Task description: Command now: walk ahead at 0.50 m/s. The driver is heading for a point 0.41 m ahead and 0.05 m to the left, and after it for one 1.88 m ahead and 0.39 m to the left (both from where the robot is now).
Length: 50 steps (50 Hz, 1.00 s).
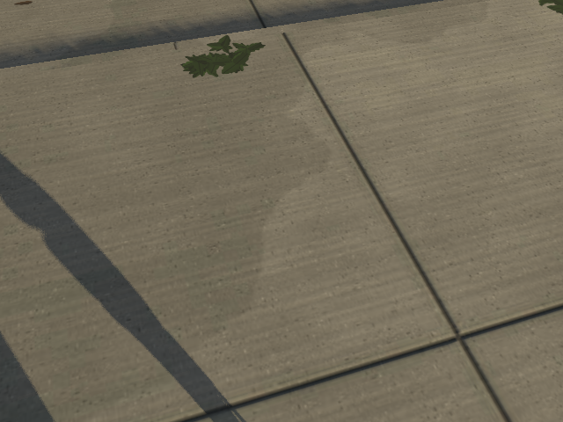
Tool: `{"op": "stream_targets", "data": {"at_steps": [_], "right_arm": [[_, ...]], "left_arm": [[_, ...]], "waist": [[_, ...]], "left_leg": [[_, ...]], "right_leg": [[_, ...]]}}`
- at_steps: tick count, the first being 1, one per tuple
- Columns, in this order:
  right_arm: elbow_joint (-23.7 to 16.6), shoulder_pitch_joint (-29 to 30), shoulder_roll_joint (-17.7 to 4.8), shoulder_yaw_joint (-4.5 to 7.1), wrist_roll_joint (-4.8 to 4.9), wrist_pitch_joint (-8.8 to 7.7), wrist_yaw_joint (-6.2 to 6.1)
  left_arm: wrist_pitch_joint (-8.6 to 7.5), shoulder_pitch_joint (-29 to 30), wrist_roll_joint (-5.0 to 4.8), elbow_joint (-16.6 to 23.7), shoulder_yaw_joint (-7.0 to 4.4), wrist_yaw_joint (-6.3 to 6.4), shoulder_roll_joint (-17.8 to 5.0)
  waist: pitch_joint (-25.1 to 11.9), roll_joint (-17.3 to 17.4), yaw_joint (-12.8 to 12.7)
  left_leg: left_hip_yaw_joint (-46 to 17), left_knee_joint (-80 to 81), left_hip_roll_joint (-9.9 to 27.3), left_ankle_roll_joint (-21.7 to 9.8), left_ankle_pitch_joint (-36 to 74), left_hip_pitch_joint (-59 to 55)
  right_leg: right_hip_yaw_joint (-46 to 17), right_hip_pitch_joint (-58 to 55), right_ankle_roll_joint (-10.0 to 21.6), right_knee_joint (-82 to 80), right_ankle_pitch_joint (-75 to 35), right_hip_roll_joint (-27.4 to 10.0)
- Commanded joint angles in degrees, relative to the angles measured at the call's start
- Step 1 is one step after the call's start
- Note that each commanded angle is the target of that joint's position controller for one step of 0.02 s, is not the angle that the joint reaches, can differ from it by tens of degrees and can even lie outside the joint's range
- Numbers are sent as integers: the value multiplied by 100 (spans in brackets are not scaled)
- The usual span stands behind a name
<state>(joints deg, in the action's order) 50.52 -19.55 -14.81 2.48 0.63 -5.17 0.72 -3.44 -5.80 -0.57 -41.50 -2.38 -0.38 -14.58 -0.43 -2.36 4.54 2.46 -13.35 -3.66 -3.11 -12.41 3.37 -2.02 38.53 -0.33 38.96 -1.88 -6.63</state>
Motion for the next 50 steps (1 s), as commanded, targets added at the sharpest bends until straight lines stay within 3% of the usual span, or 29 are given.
{"op": "stream_targets", "data": {"at_steps": [1, 3, 5, 6, 7, 8, 9, 10, 11, 12, 14, 16, 18, 24, 27, 30, 33, 34, 35, 36, 37, 38, 39, 40, 41, 42, 44, 46, 50], "right_arm": [[-160, -139, -1028, 243, 48, 4, -39], [-95, -155, -1076, 270, 66, 55, -61], [-78, -16, -1164, 300, 72, 106, -87], [-92, 123, -1158, 297, 95, 134, -97], [-124, 85, -925, 213, 57, 135, -93], [-266, -139, -487, 48, -134, 74, -64], [-261, -587, -175, -42, -4, -46, -22], [-216, -111, -848, 134, 162, -92, 0], [-381, 352, -974, 185, 210, -100, 6], [-391, 519, -886, 189, 152, -56, -16], [-350, 354, -707, 225, 107, 94, -41], [-321, 257, -509, 220, 124, 222, -72], [-405, 432, -462, 236, 100, 273, -96], [-751, 1322, -269, 184, 35, 242, 46], [-1030, 1851, -171, 127, 47, 242, 152], [-1289, 2125, -195, 127, 68, 246, 275], [-1358, 1664, -464, 268, 77, 281, 325], [-1239, 1049, -675, 387, 95, 291, 311], [-1006, 115, -1012, 578, 94, 296, 233], [-858, -517, -1559, 725, 83, 341, 91], [-1058, -222, -1857, 723, 86, 255, 104], [-1062, -364, -1307, 561, 27, 212, 126], [-1015, -179, -1008, 482, 6, 160, 116], [-1070, 259, -827, 413, 32, 124, 123], [-1133, 611, -591, 340, 8, 104, 104], [-1189, 753, -510, 295, -60, 90, 85], [-1132, 712, -617, 312, -49, 36, 61], [-1029, 537, -779, 344, -40, -1, 6], [-877, 273, -814, 326, -12, 30, -75]], "left_arm": [[-115, 708, -41, 554, -48, -78, -320], [-150, 786, -35, 637, -63, -136, -395], [-180, 437, -11, 583, -124, -160, -541], [-187, -138, 24, 414, -210, -140, -666], [-191, -1066, 56, 155, -362, -79, -982], [-155, -1995, 119, 74, -489, -4, -1507], [-125, -2070, 122, 31, -458, -31, -1496], [-121, -1927, 88, 68, -346, -20, -1010], [-127, -1502, 52, 111, -275, -4, -829], [-142, -1112, 63, 145, -209, -24, -646], [-236, -724, 130, 116, -167, -43, -433], [-326, -676, 154, 8, -198, -36, -455], [-348, -781, 188, -122, -238, 9, -550], [-280, -1013, 145, -367, -298, 146, -751], [-190, -1326, 86, -547, -345, 174, -841], [-49, -1431, 12, -658, -385, 181, -922], [68, -1212, -37, -601, -453, 242, -1186], [113, -1124, -47, -583, -469, 261, -1262], [122, -1024, -75, -548, -449, 276, -1257], [46, -1173, 118, -405, -308, 262, -826], [-174, -1463, 117, -88, -111, 171, -266], [-399, -816, -112, -36, -207, 69, -765], [-482, -563, -256, 27, -213, 28, -812], [-489, -558, -166, -49, -206, 67, -756], [-437, -567, -21, -121, -258, 100, -816], [-351, -705, 9, -164, -277, 84, -810], [-212, -839, 56, -197, -262, 84, -666], [-139, -559, 93, -99, -226, 105, -566], [-169, 155, 74, 63, -160, 60, -438]], "waist": [[328, 591, 67], [339, 669, 19], [134, 764, -249], [-200, 726, -589], [-848, 516, -944], [-1753, -498, -1136], [-2185, -1602, -932], [-1553, -770, -1131], [-869, -498, -1018], [-495, -162, -818], [-150, -369, -491], [-39, -284, -377], [86, -151, -387], [329, -40, -652], [560, 34, -866], [627, -7, -879], [144, -325, -469], [-195, -361, -112], [-665, -188, 388], [-1127, 853, 412], [-1886, 1800, -158], [-1903, 908, 252], [-1200, 714, 165], [-680, 173, -144], [-461, 223, -328], [-375, 377, -483], [-299, 416, -586], [-117, 423, -529], [35, 558, -241]], "left_leg": [[-821, 294, 1686, -873, 1329, -93], [-898, 49, 1841, -799, 1571, -387], [-861, -416, 1839, -665, 2453, -511], [-658, -1070, 1638, -543, 3318, -411], [-470, -2234, 1299, -371, 3274, 205], [-191, -4285, 746, -85, 1079, 1773], [-647, -5630, -7, 97, -2145, 3569], [-1096, -6221, 346, 42, -1939, 4147], [-949, -6167, 618, -7, -1330, 4304], [-856, -5935, 859, 39, -841, 4052], [-906, -5516, 1109, 136, -251, 3477], [-915, -5424, 1101, 226, 10, 3382], [-1005, -5153, 1073, 300, 400, 3668], [-625, -3328, 974, 286, 1705, 3768], [-399, -2742, 967, 161, 1603, 3994], [-115, -2428, 867, -15, 1024, 4035], [402, -2386, 338, -335, 154, 2917], [496, -2251, 102, -495, 31, 2103], [365, -1749, -79, -728, 443, 631], [-1354, -1745, 997, -1100, 801, -1102], [-4798, -776, 2261, -2320, -244, -2623], [-4645, -334, 2263, -2021, -299, -2589], [-3692, -369, 2105, -1767, 103, -1915], [-2946, -362, 1854, -1529, 755, -951], [-2430, -289, 1644, -1396, 1287, -274], [-2186, -148, 1512, -1349, 1571, 178], [-1862, 70, 1415, -1375, 2067, 597], [-1530, 221, 1345, -1341, 2412, 729], [-1030, 260, 1067, -1001, 2205, 618]], "right_leg": [[117, -38, 76, -517, -27, 137], [124, -112, 223, -741, 360, 203], [269, -759, 405, -980, 714, 387], [461, -1625, 529, -1206, 633, 580], [262, -3152, 737, -1126, 472, 397], [-1329, -5086, 1232, -932, 277, -1009], [-3639, -6113, 1866, -1853, 1480, -1802], [-3327, -5597, 1613, -2110, 2258, -1601], [-2485, -4812, 1376, -2243, 2191, -1440], [-1889, -4060, 1250, -2470, 1851, -1193], [-1069, -3181, 1107, -2894, 1311, -861], [-507, -2911, 1099, -3088, 639, -789], [-50, -2947, 1097, -3128, 22, -762], [866, -3374, 916, -3220, -341, -681], [1061, -3953, 903, -3116, -490, -884], [1237, -4513, 842, -2749, -1179, -1057], [1470, -4640, 661, -1627, -3797, -1041], [1538, -4496, 579, -741, -4308, -956], [1651, -3832, 373, 559, -3801, -704], [1590, -2102, 114, 2425, -442, -302], [535, 80, -169, 4242, 3555, 977], [-374, 673, -9, 4417, 3305, 652], [-284, 833, 141, 4124, 2828, 386], [-230, 536, 161, 3577, 2392, 78], [-211, 159, 125, 3117, 2149, -112], [-224, -205, 99, 2951, 1985, -208], [-113, -403, -33, 2585, 1780, -216], [-41, -179, -170, 2044, 1306, -208], [63, -165, -202, 449, -108, -32]]}}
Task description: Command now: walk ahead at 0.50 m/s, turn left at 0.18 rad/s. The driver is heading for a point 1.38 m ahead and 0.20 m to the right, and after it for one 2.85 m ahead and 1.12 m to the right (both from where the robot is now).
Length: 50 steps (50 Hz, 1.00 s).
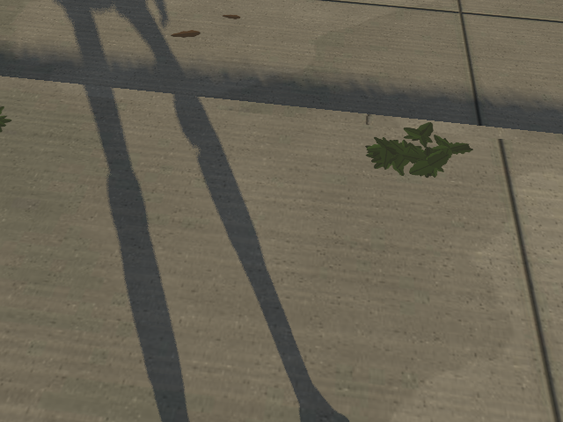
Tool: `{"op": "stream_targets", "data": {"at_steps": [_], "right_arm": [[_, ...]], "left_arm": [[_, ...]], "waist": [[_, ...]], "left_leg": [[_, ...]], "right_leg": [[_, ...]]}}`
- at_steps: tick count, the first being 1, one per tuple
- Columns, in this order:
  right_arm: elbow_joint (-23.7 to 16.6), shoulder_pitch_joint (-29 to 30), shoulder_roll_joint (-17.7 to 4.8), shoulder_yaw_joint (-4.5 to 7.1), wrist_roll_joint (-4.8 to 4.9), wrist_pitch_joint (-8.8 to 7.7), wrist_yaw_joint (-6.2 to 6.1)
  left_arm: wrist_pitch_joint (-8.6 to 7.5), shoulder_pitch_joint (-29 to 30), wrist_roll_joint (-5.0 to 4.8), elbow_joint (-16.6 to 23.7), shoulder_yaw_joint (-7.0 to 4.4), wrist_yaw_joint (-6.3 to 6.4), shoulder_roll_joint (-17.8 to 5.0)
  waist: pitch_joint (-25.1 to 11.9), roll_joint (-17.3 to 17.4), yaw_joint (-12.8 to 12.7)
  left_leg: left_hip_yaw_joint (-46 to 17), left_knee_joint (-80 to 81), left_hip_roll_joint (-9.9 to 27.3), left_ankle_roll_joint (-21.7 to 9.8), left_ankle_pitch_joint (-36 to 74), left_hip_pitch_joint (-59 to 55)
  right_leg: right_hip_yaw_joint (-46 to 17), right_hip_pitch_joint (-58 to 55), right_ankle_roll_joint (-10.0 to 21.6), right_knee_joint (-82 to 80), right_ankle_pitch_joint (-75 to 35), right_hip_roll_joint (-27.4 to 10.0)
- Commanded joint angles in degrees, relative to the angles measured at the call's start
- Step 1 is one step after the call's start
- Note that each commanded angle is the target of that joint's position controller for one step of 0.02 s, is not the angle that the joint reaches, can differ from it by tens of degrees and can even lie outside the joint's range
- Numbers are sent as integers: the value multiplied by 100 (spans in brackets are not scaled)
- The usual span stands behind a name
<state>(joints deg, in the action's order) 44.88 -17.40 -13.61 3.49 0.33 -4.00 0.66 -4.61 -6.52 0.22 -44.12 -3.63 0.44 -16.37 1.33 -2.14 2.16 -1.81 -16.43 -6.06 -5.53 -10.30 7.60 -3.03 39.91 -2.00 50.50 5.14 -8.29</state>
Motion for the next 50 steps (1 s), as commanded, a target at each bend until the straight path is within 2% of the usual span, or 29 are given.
{"op": "stream_targets", "data": {"at_steps": [1, 4, 7, 9, 10, 11, 12, 13, 14, 15, 16, 17, 18, 20, 22, 28, 31, 34, 36, 37, 38, 39, 40, 41, 42, 43, 44, 46, 50], "right_arm": [[-270, -19, -958, 222, 26, -83, -73], [-104, -282, -1005, 222, 49, -69, -69], [43, -457, -1056, 245, 61, 2, -99], [82, -402, -1119, 271, 62, 55, -136], [68, -298, -1171, 284, 60, 75, -146], [48, -168, -1142, 261, 57, 99, -146], [-32, -122, -946, 170, 4, 100, -143], [-103, -867, -445, 23, -10, 5, -109], [-36, -848, -535, 3, 37, -98, -72], [-155, -350, -989, 114, 153, -159, -32], [-285, 113, -1011, 105, 175, -184, -25], [-344, 354, -954, 112, 94, -181, -37], [-322, 300, -920, 149, 35, -135, -54], [-232, 7, -709, 125, 26, -30, -79], [-287, 151, -639, 109, -4, 27, -117], [-551, 1268, -417, 15, -5, -47, -56], [-706, 1777, -403, -11, 48, -84, 28], [-868, 2064, -472, -8, 74, -137, 136], [-860, 1891, -598, 30, 66, -168, 178], [-773, 1543, -714, 87, 50, -180, 174], [-536, 787, -920, 205, 26, -183, 142], [-294, -238, -1267, 330, -32, -178, 85], [-184, -821, -1874, 471, -100, -145, 51], [-149, -961, -1421, 351, -12, -117, 62], [-191, -523, -1158, 246, 15, -110, 50], [-271, -94, -991, 193, 0, -97, 31], [-287, 251, -803, 135, -30, -104, 45], [-266, 563, -627, 91, -95, -191, 67], [-39, 452, -805, 162, -150, -302, 5]], "left_arm": [[-69, 404, -24, 357, -13, -48, -220], [-111, 846, -80, 470, 13, -132, -229], [-173, 1071, -77, 609, 8, -238, -321], [-204, 837, -75, 579, -22, -284, -426], [-214, 506, -68, 497, -71, -281, -534], [-219, -192, -51, 285, -167, -255, -699], [-216, -1166, 12, 63, -262, -214, -981], [-191, -1837, 86, -35, -391, -185, -1488], [-157, -1988, -38, -142, -287, -212, -1108], [-132, -1582, -104, -72, -183, -191, -801], [-89, -1145, -73, 23, -133, -168, -659], [-73, -817, -14, 55, -84, -178, -552], [-98, -632, 42, 88, -27, -189, -410], [-147, -566, 27, 42, -18, -207, -411], [-185, -644, -1, -52, -50, -181, -551], [-98, -1123, -84, -305, -98, -69, -766], [-31, -1462, -121, -478, -111, -62, -822], [72, -1607, -137, -607, -136, -39, -866], [127, -1540, -147, -640, -172, -10, -950], [149, -1425, -153, -628, -186, 1, -1005], [177, -1331, -149, -612, -161, 9, -947], [170, -1312, -69, -507, -67, 20, -735], [51, -1934, -17, -366, 135, -23, -119], [-84, -1827, -77, -468, 102, -65, -335], [-158, -1328, -232, -323, -22, -106, -777], [-172, -982, -272, -254, -16, -105, -762], [-136, -820, -211, -242, -29, -85, -698], [47, -1067, -184, -344, -55, -54, -527], [200, -893, -162, -261, -65, -10, -344]], "waist": [[-102, 557, 79], [95, 614, 277], [190, 644, 288], [82, 752, 104], [-121, 830, -94], [-541, 769, -481], [-1295, 535, -885], [-2199, -766, -738], [-2485, -1373, -820], [-1564, -839, -852], [-934, -352, -742], [-452, -60, -570], [-282, -123, -371], [-270, -299, -179], [-164, -238, -148], [11, -106, -508], [148, -104, -714], [243, -158, -724], [131, -249, -547], [-77, -303, -317], [-542, -223, 75], [-1336, 57, 472], [-2169, 1425, 322], [-2508, 1633, 448], [-1569, 1217, 409], [-1005, 819, 264], [-563, 576, 94], [-317, 825, -224], [-69, 614, -291]], "left_leg": [[-563, 583, 1300, -706, 1752, 169], [-712, 552, 1508, -703, 1202, -139], [-916, 202, 1841, -657, 1543, -863], [-944, -101, 1937, -523, 2216, -1119], [-873, -453, 1866, -445, 3103, -1133], [-663, -1225, 1608, -325, 3923, -986], [-441, -2538, 1307, -145, 3348, -185], [-77, -4822, 401, 324, 815, 2031], [-604, -5713, 106, 367, -2235, 3083], [-696, -6135, 506, 317, -1979, 3649], [-449, -5954, 829, 273, -1444, 3674], [-321, -5534, 1045, 284, -1052, 3506], [-345, -5196, 1229, 296, -776, 3171], [-274, -4876, 1321, 384, -558, 2767], [-198, -4450, 1382, 519, -240, 2918], [21, -2339, 1238, 646, 1452, 2926], [95, -1757, 1109, 618, 1580, 2913], [67, -1397, 1029, 455, 1144, 3026], [125, -1227, 925, 295, 716, 2670], [261, -1118, 774, 189, 588, 2109], [415, -973, 610, 26, 690, 1029], [-144, -1265, 1164, -281, 956, -683], [-2685, -1054, 2619, -1207, 304, -2967], [-4010, -299, 2896, -1423, -329, -3176], [-3221, -182, 2695, -1122, -627, -2469], [-2411, -55, 2495, -915, -430, -1601], [-1859, 189, 2264, -795, -134, -805], [-1173, 610, 2010, -650, 253, 68], [-305, 941, 1998, -679, 1098, 271]], "right_leg": [[201, -395, -16, -1059, -1087, 204], [224, -394, 64, -1652, -1311, 342], [179, -97, 277, -2008, -781, 426], [232, -442, 458, -2163, -324, 528], [371, -982, 568, -2211, -125, 690], [552, -1989, 729, -2362, -261, 877], [68, -3626, 1039, -2117, -541, 374], [-2335, -5927, 1921, -2255, 147, -1054], [-3971, -6341, 2194, -3156, 1020, -1434], [-3342, -5696, 1895, -3300, 1723, -1255], [-2590, -4804, 1688, -3433, 1657, -1042], [-2088, -3943, 1610, -3648, 1224, -822], [-1734, -3423, 1531, -3822, 791, -625], [-1289, -2966, 1568, -4089, 250, -444], [-912, -2847, 1631, -4254, -273, -401], [-152, -3160, 1372, -4325, -780, -140], [-171, -3555, 1361, -4200, -644, -289], [-298, -4123, 1305, -3898, -874, -564], [-333, -4362, 1204, -3577, -1451, -670], [-246, -4371, 1126, -3179, -2265, -603], [-22, -4192, 990, -2315, -2995, -341], [206, -3277, 793, -909, -2321, -53], [491, -872, 354, 1373, 317, 912], [-286, -13, 355, 2189, 2797, 1075], [-350, 505, 427, 2532, 2526, 719], [-205, 456, 461, 2343, 1996, 421], [-128, 259, 430, 1964, 1603, 231], [-216, -378, 363, 1571, 1122, 30], [-411, -63, 193, 1021, 309, 70]]}}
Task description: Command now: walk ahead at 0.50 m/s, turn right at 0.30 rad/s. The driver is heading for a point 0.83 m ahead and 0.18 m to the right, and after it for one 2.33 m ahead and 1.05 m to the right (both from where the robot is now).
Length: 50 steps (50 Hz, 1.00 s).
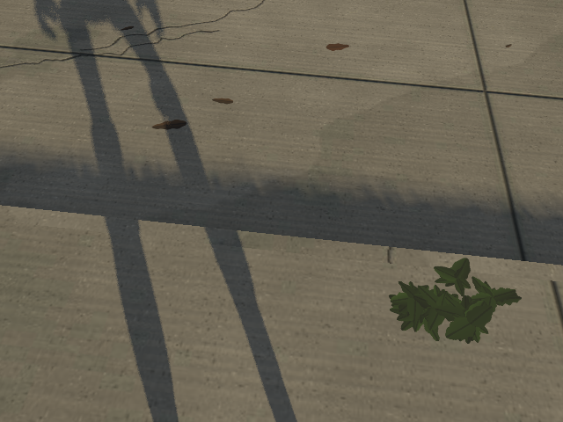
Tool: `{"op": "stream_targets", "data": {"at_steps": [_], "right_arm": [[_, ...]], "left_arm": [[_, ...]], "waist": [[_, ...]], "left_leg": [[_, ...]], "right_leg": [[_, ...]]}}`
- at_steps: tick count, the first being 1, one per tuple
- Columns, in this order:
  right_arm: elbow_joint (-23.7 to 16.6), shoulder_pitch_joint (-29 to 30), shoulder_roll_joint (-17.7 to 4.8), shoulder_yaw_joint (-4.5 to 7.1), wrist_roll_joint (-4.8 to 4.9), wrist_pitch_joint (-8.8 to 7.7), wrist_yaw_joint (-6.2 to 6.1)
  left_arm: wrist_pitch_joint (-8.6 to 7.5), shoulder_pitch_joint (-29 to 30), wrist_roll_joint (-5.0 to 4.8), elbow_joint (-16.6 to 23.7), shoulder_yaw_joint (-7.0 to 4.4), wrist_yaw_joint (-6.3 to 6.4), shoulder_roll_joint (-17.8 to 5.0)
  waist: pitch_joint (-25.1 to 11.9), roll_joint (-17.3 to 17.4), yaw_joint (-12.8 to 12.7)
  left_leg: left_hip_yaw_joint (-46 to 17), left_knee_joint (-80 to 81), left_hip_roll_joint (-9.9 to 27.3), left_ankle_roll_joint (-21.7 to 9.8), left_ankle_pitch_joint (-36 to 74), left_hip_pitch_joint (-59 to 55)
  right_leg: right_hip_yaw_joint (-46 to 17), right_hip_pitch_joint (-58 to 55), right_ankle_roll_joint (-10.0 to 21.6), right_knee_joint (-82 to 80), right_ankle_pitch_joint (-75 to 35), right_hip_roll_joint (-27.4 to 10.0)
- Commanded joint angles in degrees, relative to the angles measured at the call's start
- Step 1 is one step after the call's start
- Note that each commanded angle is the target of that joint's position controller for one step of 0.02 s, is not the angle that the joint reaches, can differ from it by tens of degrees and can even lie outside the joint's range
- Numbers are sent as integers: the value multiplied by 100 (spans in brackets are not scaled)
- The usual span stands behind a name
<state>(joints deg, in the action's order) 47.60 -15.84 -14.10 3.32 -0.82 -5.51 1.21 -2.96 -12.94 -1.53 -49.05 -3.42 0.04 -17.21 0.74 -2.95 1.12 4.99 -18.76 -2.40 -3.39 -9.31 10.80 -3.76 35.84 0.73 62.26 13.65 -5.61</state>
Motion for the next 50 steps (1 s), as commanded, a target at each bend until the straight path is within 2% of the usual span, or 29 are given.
{"op": "stream_targets", "data": {"at_steps": [1, 6, 10, 13, 14, 15, 16, 17, 18, 19, 20, 21, 22, 23, 26, 31, 34, 37, 39, 40, 41, 42, 43, 44, 45, 46, 47, 48, 50], "right_arm": [[-257, 238, -779, 186, -36, -149, -78], [-92, 86, -918, 197, 21, -102, -180], [120, -250, -1044, 258, 115, 59, -210], [101, -106, -1231, 325, 176, 201, -261], [70, -39, -1309, 349, 186, 250, -293], [41, 60, -1336, 350, 192, 304, -319], [-21, 51, -1258, 305, 168, 296, -343], [-274, -426, -534, 77, -72, 172, -266], [-395, -315, -499, -14, 32, -88, -163], [-525, 376, -916, 104, 279, -250, -79], [-618, 632, -901, 84, 311, -328, -71], [-570, 668, -876, 100, 182, -338, -116], [-509, 579, -945, 155, 99, -277, -140], [-480, 454, -918, 169, 85, -190, -126], [-488, 422, -671, 122, 35, -20, -140], [-720, 1347, -468, 21, 68, -34, -83], [-845, 1759, -526, 20, 128, -65, -15], [-958, 1884, -624, 47, 123, -119, 73], [-919, 1622, -721, 89, 122, -137, 102], [-824, 1238, -821, 148, 114, -150, 95], [-604, 495, -1007, 251, 80, -161, 75], [-461, -494, -1342, 328, 10, -159, 51], [-251, -976, -1693, 428, 46, -102, 79], [-255, -997, -1169, 290, 211, -71, 98], [-340, -579, -908, 207, 205, -46, 69], [-425, -193, -852, 172, 117, -7, 47], [-443, 43, -735, 128, 51, 6, 49], [-458, 157, -632, 86, -11, -14, 49], [-414, 164, -617, 85, 33, -49, 57]], "left_arm": [[28, -132, 29, 273, -95, 22, -251], [-26, 691, 69, 552, -19, -134, -49], [-9, 1242, 62, 920, 14, -265, -35], [16, 1115, 62, 1100, -68, -354, -206], [35, 781, 63, 1070, -143, -359, -336], [44, 53, 46, 914, -277, -344, -553], [66, -907, 34, 681, -482, -256, -951], [90, -1244, -3, 617, -629, -140, -1625], [11, -1283, 17, 794, -542, -173, -1515], [-34, -1208, 72, 772, -429, -181, -1087], [-66, -889, 53, 803, -372, -169, -873], [-63, -469, 40, 892, -314, -160, -698], [-57, -156, 85, 991, -235, -136, -476], [-52, -23, 142, 1068, -199, -114, -400], [-104, -156, 132, 1000, -222, -42, -539], [-97, -555, 93, 783, -228, 48, -643], [-85, -809, 76, 625, -229, 39, -671], [-29, -975, 65, 486, -251, 63, -702], [27, -936, 67, 444, -279, 88, -756], [57, -819, 61, 468, -282, 95, -776], [76, -750, 64, 501, -238, 93, -681], [87, -769, 150, 623, -128, 102, -440], [-19, -1703, 89, 618, 17, 64, 106], [-98, -1488, 27, 541, -42, 35, -339], [-142, -817, -62, 713, -127, 7, -646], [-172, -393, -39, 835, -112, 21, -613], [-180, -202, 47, 882, -130, 27, -564], [-154, -321, 77, 860, -153, 23, -513], [-79, -557, 71, 773, -135, 28, -342]], "waist": [[14, 660, -155], [241, 571, 140], [436, 515, 328], [208, 721, 93], [-46, 839, -117], [-427, 794, -539], [-942, 511, -984], [-1470, -946, -623], [-2344, -959, -628], [-1795, -403, -872], [-1161, -134, -722], [-738, 261, -449], [-519, 244, -228], [-458, 120, -86], [-328, 55, -26], [-88, -103, -413], [105, -142, -595], [206, -146, -578], [138, -281, -410], [-73, -288, -173], [-576, -169, 183], [-1440, 363, 543], [-2150, 2042, 213], [-2008, 1700, 427], [-1067, 1175, 480], [-612, 691, 349], [-253, 569, 209], [-211, 735, 20], [-229, 848, -130]], "left_leg": [[-800, 1184, 1615, -857, 1163, -155], [26, 1286, 1506, -607, 1273, -414], [224, 946, 1822, -538, 1708, -1393], [449, 139, 1919, -356, 3732, -1781], [533, -436, 1886, -278, 4693, -1789], [674, -1439, 1727, -146, 5143, -1573], [742, -2880, 1470, 81, 4297, -615], [642, -5014, 637, 440, -73, 1810], [-680, -6136, -134, 503, -2564, 3097], [-1098, -6251, 256, 343, -2116, 3677], [-1018, -5844, 513, 232, -1590, 3708], [-976, -5320, 733, 250, -1250, 3367], [-950, -4924, 906, 296, -1001, 2920], [-932, -4753, 972, 348, -854, 2587], [-738, -4045, 979, 583, -364, 2444], [-617, -2016, 746, 620, 1477, 2243], [-624, -1475, 624, 514, 1750, 2247], [-688, -1120, 570, 286, 1185, 2514], [-612, -1004, 481, 116, 733, 2198], [-448, -873, 319, -5, 630, 1605], [-387, -836, 272, -184, 835, 507], [-1426, -1018, 1181, -576, 1047, -1155], [-4030, -509, 2386, -1537, -146, -3098], [-4846, 88, 2399, -1478, -1594, -3124], [-4055, 187, 2237, -1205, -1777, -2386], [-3399, 287, 2006, -1051, -1369, -1586], [-2954, 446, 1787, -1018, -866, -935], [-2643, 563, 1617, -975, -414, -549], [-2236, 775, 1472, -1033, 155, -238]], "right_leg": [[-368, 465, -102, -422, -857, -166], [123, 236, -42, -1997, -2056, -44], [337, 606, 143, -2554, -1554, 13], [758, 97, 415, -2665, -647, 333], [945, -428, 535, -2632, -351, 555], [1061, -1402, 707, -2873, -431, 813], [636, -3043, 964, -3149, -717, 785], [-1977, -5146, 1817, -3253, -691, -694], [-4517, -6083, 2584, -4307, 97, -1458], [-3767, -5796, 2181, -4486, 48, -1252], [-2924, -5004, 1925, -4471, -282, -1004], [-2318, -4090, 1735, -4518, -772, -762], [-1852, -3401, 1634, -4648, -1285, -599], [-1655, -2977, 1617, -4790, -1544, -500], [-1068, -2424, 1623, -5017, -2268, -355], [-497, -2392, 1226, -5052, -1878, -72], [-699, -2693, 1210, -5002, -1402, -300], [-953, -3420, 1149, -4660, -1671, -639], [-1006, -3682, 1039, -4356, -2273, -727], [-890, -3687, 946, -3927, -3129, -602], [-640, -3487, 802, -3036, -3689, -274], [-358, -2529, 583, -1403, -2523, 123], [-69, -310, 140, 681, 1195, 1103], [-612, 516, 165, 1313, 1946, 928], [-507, 919, 200, 1474, 1513, 644], [-278, 812, 209, 1226, 990, 357], [-210, 669, 188, 826, 664, 184], [-228, 337, 178, 546, 417, 20], [-130, 44, 93, 161, 309, -69]]}}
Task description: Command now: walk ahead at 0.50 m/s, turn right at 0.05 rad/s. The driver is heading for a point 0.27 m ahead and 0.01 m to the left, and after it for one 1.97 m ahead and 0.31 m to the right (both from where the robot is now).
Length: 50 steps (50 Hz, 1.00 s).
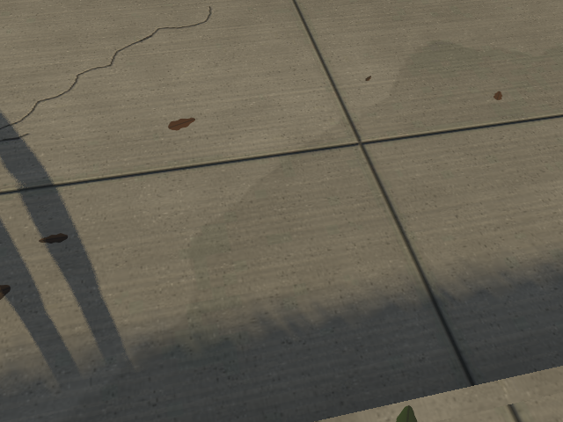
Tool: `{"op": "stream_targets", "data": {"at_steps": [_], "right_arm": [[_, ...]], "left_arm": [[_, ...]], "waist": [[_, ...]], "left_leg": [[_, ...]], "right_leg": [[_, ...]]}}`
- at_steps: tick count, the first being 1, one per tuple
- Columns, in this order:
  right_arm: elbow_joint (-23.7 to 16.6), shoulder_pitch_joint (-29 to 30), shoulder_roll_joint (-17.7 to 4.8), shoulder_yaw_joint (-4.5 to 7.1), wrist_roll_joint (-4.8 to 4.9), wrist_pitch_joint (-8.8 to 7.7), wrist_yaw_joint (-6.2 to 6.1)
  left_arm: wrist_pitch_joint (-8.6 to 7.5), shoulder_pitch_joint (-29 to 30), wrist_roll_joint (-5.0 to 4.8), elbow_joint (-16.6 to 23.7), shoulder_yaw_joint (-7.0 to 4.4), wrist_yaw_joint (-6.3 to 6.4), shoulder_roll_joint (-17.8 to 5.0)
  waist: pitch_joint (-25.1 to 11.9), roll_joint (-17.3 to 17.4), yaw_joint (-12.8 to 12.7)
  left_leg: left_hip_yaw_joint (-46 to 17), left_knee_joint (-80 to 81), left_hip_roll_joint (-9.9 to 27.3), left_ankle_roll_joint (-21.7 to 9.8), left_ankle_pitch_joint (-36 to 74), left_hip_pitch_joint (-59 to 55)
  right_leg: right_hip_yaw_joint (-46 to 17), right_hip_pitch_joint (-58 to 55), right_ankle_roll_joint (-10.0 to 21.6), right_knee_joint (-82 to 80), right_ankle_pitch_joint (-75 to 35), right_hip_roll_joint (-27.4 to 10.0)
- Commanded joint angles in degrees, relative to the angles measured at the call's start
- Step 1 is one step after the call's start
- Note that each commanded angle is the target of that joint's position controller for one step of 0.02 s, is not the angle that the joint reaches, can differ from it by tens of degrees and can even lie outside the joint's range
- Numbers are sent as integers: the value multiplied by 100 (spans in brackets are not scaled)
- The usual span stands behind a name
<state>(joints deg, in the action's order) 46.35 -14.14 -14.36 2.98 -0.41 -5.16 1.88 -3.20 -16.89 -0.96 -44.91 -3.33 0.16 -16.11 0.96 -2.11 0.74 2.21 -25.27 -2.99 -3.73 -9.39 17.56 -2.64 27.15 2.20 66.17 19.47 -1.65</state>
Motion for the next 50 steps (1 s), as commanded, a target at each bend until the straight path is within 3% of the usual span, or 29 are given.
{"op": "stream_targets", "data": {"at_steps": [1, 3, 6, 10, 12, 15, 16, 17, 18, 19, 20, 21, 22, 23, 24, 26, 28, 29, 31, 32, 33, 34, 36, 39, 44, 47, 49, 50], "right_arm": [[-244, -54, -667, 142, 14, -102, -22], [-160, -173, -840, 191, 29, -92, -72], [-57, -315, -914, 207, 74, -39, -134], [182, -744, -1005, 213, 154, 34, -177], [299, -892, -1047, 218, 139, 110, -185], [383, -932, -1076, 255, 124, 210, -179], [400, -856, -1104, 267, 143, 238, -190], [384, -711, -1109, 262, 162, 261, -212], [353, -640, -1022, 218, 138, 279, -243], [227, -873, -758, 104, -25, 251, -261], [233, -1617, -128, -79, 4, 127, -193], [263, -1174, -818, 87, 153, 24, -147], [86, -587, -1130, 188, 257, -6, -139], [41, -325, -1080, 191, 215, 17, -175], [33, -295, -1011, 217, 140, 51, -205], [69, -455, -778, 214, 151, 168, -213], [-30, -270, -667, 209, 127, 262, -219], [-76, -131, -539, 172, 57, 270, -216], [-34, -154, -524, 182, 28, 233, -156], [-24, -104, -548, 193, 42, 218, -133], [-143, 278, -730, 284, 151, 171, -112], [-215, 513, -748, 290, 168, 138, -95], [-341, 942, -621, 259, 66, 78, -62], [-411, 1267, -501, 214, 12, 22, 73], [-669, 1916, -313, 72, 60, -4, 350], [-597, 1839, -336, 25, 184, 35, 443], [-405, 1634, -418, 35, 166, 45, 382], [-255, 1289, -571, 104, 150, 27, 333]], "left_arm": [[-25, -123, 29, 366, -136, 27, -401], [-10, 250, 59, 485, -104, 42, -324], [-52, 707, 73, 551, -56, 17, -234], [-149, 1466, 49, 770, 2, -87, -146], [-188, 1792, 5, 929, -7, -166, -159], [-233, 1684, -9, 982, -47, -265, -277], [-235, 1480, 3, 957, -86, -274, -372], [-241, 971, 22, 824, -160, -270, -493], [-249, 112, 63, 571, -305, -227, -797], [-239, -700, 120, 481, -416, -185, -1258], [-223, -789, 48, 409, -435, -233, -1452], [-199, -870, -10, 403, -312, -236, -900], [-194, -467, 22, 466, -227, -220, -706], [-192, -77, 76, 526, -177, -229, -622], [-199, 163, 93, 512, -149, -244, -505], [-263, 326, 97, 448, -119, -263, -343], [-280, 253, 54, 343, -157, -228, -472], [-260, 144, 81, 247, -218, -190, -617], [-264, -41, 142, 161, -293, -141, -817], [-267, -62, 131, 127, -288, -122, -799], [-291, -345, 40, -1, -276, -49, -754], [-295, -478, 25, -76, -261, -10, -709], [-280, -632, -23, -215, -239, 98, -678], [-228, -807, 20, -293, -224, 171, -657], [-110, -1173, -9, -351, -212, 242, -672], [31, -1178, -33, -335, -241, 332, -705], [81, -1217, -64, -353, -240, 303, -650], [92, -1240, -46, -379, -247, 261, -687]], "waist": [[-208, 713, -109], [-86, 597, -50], [-14, 562, 99], [187, 483, 403], [255, 524, 469], [89, 694, 286], [51, 727, 140], [-157, 733, -170], [-695, 562, -546], [-1583, -293, -698], [-2161, -1676, -377], [-1892, -1101, -631], [-1126, -668, -615], [-711, -233, -444], [-450, -120, -271], [-343, -173, -11], [-161, -134, 27], [-181, -59, 7], [-343, 112, -7], [-332, 139, -13], [-137, -43, -101], [-46, -99, -181], [239, -149, -246], [213, -73, -408], [482, -56, -675], [563, -142, -672], [446, -43, -663], [273, 30, -510]], "left_leg": [[-1803, 1506, 1540, -1037, 411, -821], [-1573, 1645, 1569, -1081, 826, -851], [-1074, 1681, 1374, -897, 1184, -917], [-768, 1614, 1302, -767, 1156, -1004], [-801, 1441, 1427, -745, 1268, -1343], [-829, 1014, 1630, -698, 1873, -1716], [-826, 794, 1658, -644, 2218, -1805], [-729, 289, 1560, -548, 2955, -1793], [-509, -733, 1257, -361, 3107, -1471], [-276, -2553, 847, -148, 1317, -344], [-405, -4353, -127, 158, -2276, 1752], [-959, -4891, 167, 77, -2329, 2436], [-862, -4982, 426, 26, -1781, 2601], [-725, -4833, 664, 62, -1331, 2382], [-749, -4490, 842, 103, -1037, 2158], [-822, -3895, 1067, 141, -726, 1671], [-786, -3331, 1105, 207, -548, 1804], [-707, -3121, 1098, 303, -315, 1846], [-733, -3018, 1140, 365, 561, 2014], [-761, -2937, 1158, 374, 826, 2155], [-963, -2680, 1205, 350, 1139, 2736], [-992, -2478, 1219, 330, 1327, 3033], [-863, -1658, 1120, 325, 2198, 2807], [-737, -1228, 1046, 259, 2928, 2583], [-684, -684, 912, 96, 2854, 2648], [-752, -230, 1022, 145, 2799, 2397], [-723, 188, 1053, 137, 2881, 1604], [-640, 327, 990, 109, 2737, 1085]], "right_leg": [[-189, 948, -108, -439, -346, -504], [-149, 1233, -224, -1044, -827, -594], [-52, 1189, -279, -2086, -1821, -561], [132, 822, -267, -3224, -2667, -336], [167, 884, -201, -3478, -2543, -243], [206, 542, -19, -3437, -1854, -129], [255, 317, 82, -3497, -1544, -79], [409, -334, 212, -3677, -1509, 74], [329, -1557, 418, -3748, -1825, 11], [-960, -3249, 885, -3615, -2065, -1130], [-3413, -4786, 1805, -4325, -789, -2031], [-3601, -4565, 1640, -4750, 47, -1905], [-2800, -3814, 1416, -4850, -253, -1751], [-2221, -2993, 1336, -4978, -1000, -1566], [-1847, -2422, 1338, -5139, -1432, -1413], [-1418, -1900, 1264, -5466, -1488, -1181], [-1240, -1750, 1296, -5701, -1720, -1168], [-1078, -1750, 1354, -5728, -2083, -1161], [-872, -1967, 1378, -5597, -2432, -1185], [-775, -2011, 1349, -5554, -2514, -1176], [-824, -2355, 1229, -5574, -1985, -1152], [-875, -2547, 1178, -5561, -1714, -1179], [-496, -2224, 1018, -5490, -1417, -936], [-367, -2107, 998, -4947, -1108, -972], [-581, -2149, 849, -3955, -563, -1137], [-548, -2308, 616, -3312, -639, -1174], [-507, -2213, 465, -2690, -969, -1066], [-564, -2244, 453, -2140, -1405, -995]]}}
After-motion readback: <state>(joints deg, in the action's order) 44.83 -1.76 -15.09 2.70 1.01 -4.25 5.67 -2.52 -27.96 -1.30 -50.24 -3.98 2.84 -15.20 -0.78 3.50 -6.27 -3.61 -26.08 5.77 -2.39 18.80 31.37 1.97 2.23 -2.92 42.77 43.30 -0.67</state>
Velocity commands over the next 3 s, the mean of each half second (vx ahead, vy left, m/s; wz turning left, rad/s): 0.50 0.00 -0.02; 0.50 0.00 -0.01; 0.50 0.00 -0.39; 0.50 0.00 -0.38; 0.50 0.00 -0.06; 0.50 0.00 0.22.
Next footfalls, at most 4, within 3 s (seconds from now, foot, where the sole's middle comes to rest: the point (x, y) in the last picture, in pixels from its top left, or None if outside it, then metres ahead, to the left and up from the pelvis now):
0.36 right None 0.37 -0.15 -0.78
1.04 left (219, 349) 0.73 0.17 -0.91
1.54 right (310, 270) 0.99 -0.10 -0.91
2.06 left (281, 186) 1.34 -0.01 -0.91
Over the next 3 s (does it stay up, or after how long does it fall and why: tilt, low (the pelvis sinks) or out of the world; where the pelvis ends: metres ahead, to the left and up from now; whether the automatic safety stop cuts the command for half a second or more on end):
stays up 1.60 -0.27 -0.13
